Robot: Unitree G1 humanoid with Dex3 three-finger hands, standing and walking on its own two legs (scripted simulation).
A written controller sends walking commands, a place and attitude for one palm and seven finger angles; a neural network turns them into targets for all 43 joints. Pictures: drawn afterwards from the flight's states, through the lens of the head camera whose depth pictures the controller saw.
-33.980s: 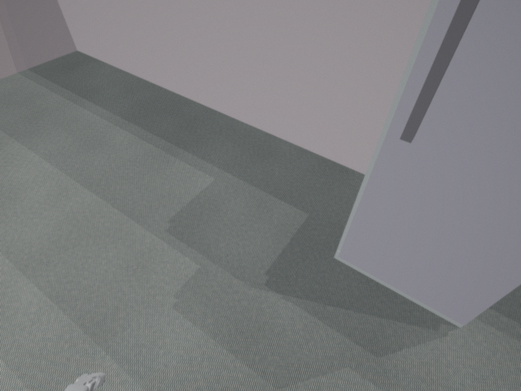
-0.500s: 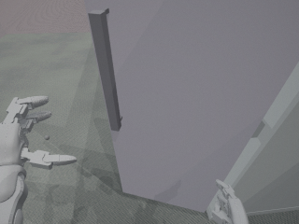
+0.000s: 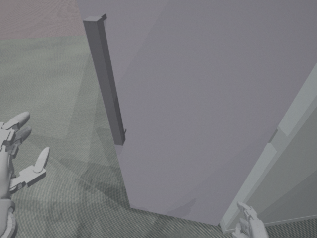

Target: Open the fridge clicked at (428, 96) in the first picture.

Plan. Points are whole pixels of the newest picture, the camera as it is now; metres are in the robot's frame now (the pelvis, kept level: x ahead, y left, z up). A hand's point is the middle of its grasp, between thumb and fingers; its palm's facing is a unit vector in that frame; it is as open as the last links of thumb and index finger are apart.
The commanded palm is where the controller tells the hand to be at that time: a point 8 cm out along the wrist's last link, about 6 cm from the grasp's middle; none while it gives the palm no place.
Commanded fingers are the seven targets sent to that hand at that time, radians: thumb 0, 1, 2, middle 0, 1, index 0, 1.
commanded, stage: draw the hand back to the body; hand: left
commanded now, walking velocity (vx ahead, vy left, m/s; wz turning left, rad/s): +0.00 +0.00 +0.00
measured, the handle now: (113, 91) +0.42 +0.19 +0.18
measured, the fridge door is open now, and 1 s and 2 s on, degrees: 70 70 70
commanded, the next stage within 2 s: step back with the hand held close in 0.40 s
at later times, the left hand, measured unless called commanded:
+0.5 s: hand (36, 164) +0.19 +0.27 +0.16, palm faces +0.50 -0.79 -0.36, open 7.4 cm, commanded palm +0.14 +0.30 +0.17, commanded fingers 0.00 0.90 0.90 -0.20 -0.30 -0.20 -0.30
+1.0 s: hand (7, 188) +0.13 +0.29 +0.16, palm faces +0.45 -0.75 -0.48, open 7.4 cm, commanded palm +0.08 +0.32 +0.17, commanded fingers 0.00 0.90 0.90 -0.20 -0.30 -0.20 -0.30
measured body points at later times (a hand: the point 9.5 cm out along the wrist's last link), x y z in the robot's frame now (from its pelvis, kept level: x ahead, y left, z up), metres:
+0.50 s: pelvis +0.00 +0.00 +0.00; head -0.03 -0.02 +0.45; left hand +0.15 +0.31 +0.18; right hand +0.20 -0.21 -0.08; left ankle +0.00 +0.13 -0.74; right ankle -0.01 -0.15 -0.74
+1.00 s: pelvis -0.06 +0.02 -0.01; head -0.05 +0.03 +0.44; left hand +0.10 +0.33 +0.19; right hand +0.12 -0.22 -0.08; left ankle +0.00 +0.13 -0.74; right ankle -0.01 -0.15 -0.74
